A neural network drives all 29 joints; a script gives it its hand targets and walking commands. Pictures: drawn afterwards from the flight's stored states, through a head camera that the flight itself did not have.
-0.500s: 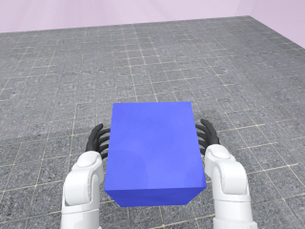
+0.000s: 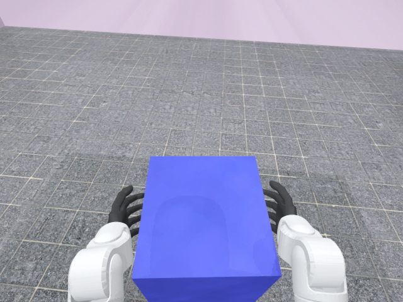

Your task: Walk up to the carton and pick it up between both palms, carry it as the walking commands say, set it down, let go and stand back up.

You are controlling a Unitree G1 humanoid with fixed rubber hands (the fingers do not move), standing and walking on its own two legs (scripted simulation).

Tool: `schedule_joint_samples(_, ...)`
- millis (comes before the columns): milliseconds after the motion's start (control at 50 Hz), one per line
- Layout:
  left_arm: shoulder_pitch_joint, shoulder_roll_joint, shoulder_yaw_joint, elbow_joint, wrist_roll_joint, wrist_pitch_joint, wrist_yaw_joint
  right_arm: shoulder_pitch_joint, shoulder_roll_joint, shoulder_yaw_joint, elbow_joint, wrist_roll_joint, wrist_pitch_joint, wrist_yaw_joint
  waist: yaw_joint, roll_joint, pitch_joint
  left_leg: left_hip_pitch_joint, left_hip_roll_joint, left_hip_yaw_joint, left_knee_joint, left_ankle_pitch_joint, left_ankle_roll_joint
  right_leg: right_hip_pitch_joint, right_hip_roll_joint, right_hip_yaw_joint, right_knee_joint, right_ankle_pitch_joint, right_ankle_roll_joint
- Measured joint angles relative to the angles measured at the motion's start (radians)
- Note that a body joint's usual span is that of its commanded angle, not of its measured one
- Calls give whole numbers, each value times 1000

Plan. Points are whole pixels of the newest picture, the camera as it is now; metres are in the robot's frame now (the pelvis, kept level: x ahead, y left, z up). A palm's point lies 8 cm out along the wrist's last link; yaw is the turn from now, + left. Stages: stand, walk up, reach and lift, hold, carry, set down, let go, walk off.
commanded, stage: carry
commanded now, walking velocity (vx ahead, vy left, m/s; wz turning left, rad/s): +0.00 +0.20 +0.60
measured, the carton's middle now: (202, 236) +0.26 +0.01 +0.02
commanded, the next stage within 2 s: none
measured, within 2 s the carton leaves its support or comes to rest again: neither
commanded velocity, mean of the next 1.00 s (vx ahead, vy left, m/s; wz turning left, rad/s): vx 0.00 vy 0.14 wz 0.42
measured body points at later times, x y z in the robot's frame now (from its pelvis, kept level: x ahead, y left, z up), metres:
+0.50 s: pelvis -0.03 +0.11 +0.01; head -0.04 +0.09 +0.46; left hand +0.16 +0.33 +0.11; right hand +0.26 +0.05 +0.10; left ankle -0.05 +0.29 -0.67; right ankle +0.00 -0.05 -0.72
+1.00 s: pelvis -0.08 +0.25 +0.00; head -0.10 +0.22 +0.45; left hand +0.07 +0.49 +0.10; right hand +0.21 +0.23 +0.09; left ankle -0.05 +0.31 -0.72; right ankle -0.06 +0.18 -0.72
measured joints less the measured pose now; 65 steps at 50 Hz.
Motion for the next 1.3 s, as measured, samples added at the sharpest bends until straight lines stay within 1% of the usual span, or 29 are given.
schedule_joint_samples(40, 2, 0, -9, -1, -3, -9, 0, 16, 0, -2, -18, -2, -7, 1, 0, 3, 7, 8, -23, -6, -28, 22, 13, -22, 30, -9, 16, 47, -10)
schedule_joint_samples(100, 7, 0, -16, -12, -5, -25, -2, 25, 0, -1, -42, -5, -15, 3, -10, 14, 6, 7, -60, -13, -51, 44, 37, -13, 66, -23, -73, 85, -24)
schedule_joint_samples(180, 16, -1, -15, -16, -8, -35, -6, 25, 0, 5, -54, -10, -10, 2, -22, 44, -13, -1, -101, -22, -65, 62, 60, 62, 107, -33, -277, 116, -48)
schedule_joint_samples(220, 17, -1, -15, -11, -9, -36, -8, 23, 0, 5, -56, -13, -1, 0, -22, 64, -24, -7, -120, -28, -60, 66, 64, 139, 115, -54, -443, 195, -75)
schedule_joint_samples(240, 16, -2, -20, 3, -8, -39, -9, 25, -1, -1, -53, -13, 3, -1, -18, 82, -27, -19, -116, -35, -30, 30, 38, 151, 115, -67, -467, 240, -102)
schedule_joint_samples(260, 13, -1, -24, 19, -7, -37, -10, 34, 0, -6, -51, -14, 6, -1, -19, 82, -32, -52, -110, -25, 63, -51, 3, 156, 103, -84, -472, 255, -118)
schedule_joint_samples(300, 21, -1, -26, 31, -8, -37, -12, 38, 0, -8, -46, -15, 15, -3, -21, 66, -31, -133, -82, -19, 323, -135, -43, 180, 68, -112, -496, 264, -122)
schedule_joint_samples(340, 37, -3, -24, 18, -2, -39, -13, 29, -1, -2, -41, -11, 20, -3, -16, 56, -22, -178, -29, -34, 486, -111, -69, 210, 40, -128, -535, 281, -104)
schedule_joint_samples(400, 44, -4, -21, -15, 4, -41, -13, 13, -1, 4, -47, -4, 15, -3, -8, 38, -3, -178, 44, -60, 492, -88, -97, 237, -16, -142, -566, 302, -69)
schedule_joint_samples(460, 37, -3, -23, -40, 7, -41, -13, 4, -1, 3, -67, -1, 12, -3, -4, 22, 12, -133, 88, -61, 357, -107, -109, 247, -80, -158, -566, 308, -31)
schedule_joint_samples(500, 32, -2, -28, -48, 8, -38, -13, 5, -1, 0, -80, 0, 14, -3, -4, 15, 17, -90, 101, -43, 249, -113, -109, 251, -122, -174, -558, 306, -2)
schedule_joint_samples(540, 29, -2, -33, -50, 10, -34, -13, 7, -1, -5, -87, 2, 16, -3, -6, 9, 18, -34, 102, -14, 128, -92, -102, 253, -163, -189, -539, 301, 33)
schedule_joint_samples(580, 29, -2, -34, -55, 15, -31, -12, 1, -1, -6, -85, 4, 17, -2, -9, 10, 17, 37, 88, -1, -18, -20, -91, 239, -202, -194, -482, 279, 65)
schedule_joint_samples(600, 24, -1, -22, -54, 15, -30, -12, -4, 0, 2, -67, 3, 7, -1, -13, -8, 21, 25, 68, 3, -10, 23, -96, 207, -218, -160, -419, 221, 61)
schedule_joint_samples(620, 22, 0, -9, -47, 13, -28, -13, -6, 0, 11, -44, 1, -3, 0, -17, -16, 25, -2, 56, -1, 29, 15, -87, 164, -195, -107, -332, 103, 54)
schedule_joint_samples(640, 21, -1, -1, -38, 10, -26, -13, -6, 0, 15, -27, -1, -11, 0, -16, -14, 34, -19, 53, -7, 54, -1, -72, 115, -151, -61, -226, 8, 43)
schedule_joint_samples(660, 20, -1, 0, -32, 8, -25, -12, -2, 0, 14, -20, -1, -16, 1, -14, -11, 45, -28, 49, -13, 61, -11, -57, 70, -106, -34, -128, -42, 33)
schedule_joint_samples(680, 19, -1, -4, -29, 7, -26, -11, 6, 0, 12, -23, 0, -20, 2, -11, -8, 55, -31, 42, -18, 55, -11, -44, 31, -68, -23, -51, -48, 24)
schedule_joint_samples(720, 21, -1, -17, -34, 6, -37, -9, 25, 1, 6, -43, 1, -34, 5, -8, -7, 71, -29, 18, -26, 27, 8, -26, -24, -11, -27, 23, 3, 11)
schedule_joint_samples(800, 31, -2, -28, -54, 2, -61, -7, 46, 1, 9, -75, 1, -58, 10, -15, 4, 70, -18, -39, -31, -18, 40, 13, -49, 66, -48, -30, 79, -15)
schedule_joint_samples(900, 45, -3, -21, -42, -3, -64, -11, 51, 1, 19, -66, -9, -49, 9, -16, 47, 15, 5, -79, -27, -67, 61, 45, 31, 131, -57, -213, 112, -49)
schedule_joint_samples(980, 43, -3, -12, -22, -7, -54, -14, 45, 1, 22, -54, -16, -27, 4, -5, 74, -31, 23, -96, -16, -101, 76, 56, 185, 146, -68, -492, 208, -75)
schedule_joint_samples(1000, 40, -3, -12, -9, -7, -53, -15, 41, 0, 19, -46, -17, -22, 3, -1, 87, -35, 29, -91, -16, -106, 78, 56, 201, 153, -72, -528, 248, -98)
schedule_joint_samples(1040, 35, -3, -14, 14, -6, -46, -17, 45, 0, 12, -38, -19, -9, 0, -1, 95, -43, 41, -80, -16, -107, 67, 21, 224, 158, -82, -553, 274, -137)
schedule_joint_samples(1100, 27, -2, -22, 25, -3, -35, -17, 42, 0, 2, -42, -18, 9, -2, -17, 78, -53, 47, -35, 6, -86, 55, -21, 248, 151, -111, -568, 272, -147)
schedule_joint_samples(1120, 25, -2, -24, 26, 0, -33, -17, 37, 0, -3, -40, -15, 13, -2, -20, 73, -54, 51, -33, 14, -89, 63, -17, 252, 146, -119, -566, 268, -142)
schedule_joint_samples(1180, 17, -1, -17, 25, 6, -22, -14, 18, -1, -5, -18, -8, 15, -2, -15, 58, -55, 63, -50, 24, -113, 67, 53, 246, 129, -113, -553, 263, -121)
schedule_joint_samples(1200, 15, -1, -13, 25, 6, -17, -13, 14, -1, -3, -11, -7, 15, -2, -12, 52, -56, 67, -57, 29, -127, 73, 65, 241, 123, -108, -549, 260, -113)
schedule_joint_samples(1300, 0, 0, -6, 35, 3, -3, -9, 14, 0, -4, 3, -8, 12, -2, 4, 34, -60, 104, -77, 48, -225, 119, 67, 246, 109, -86, -590, 286, -98)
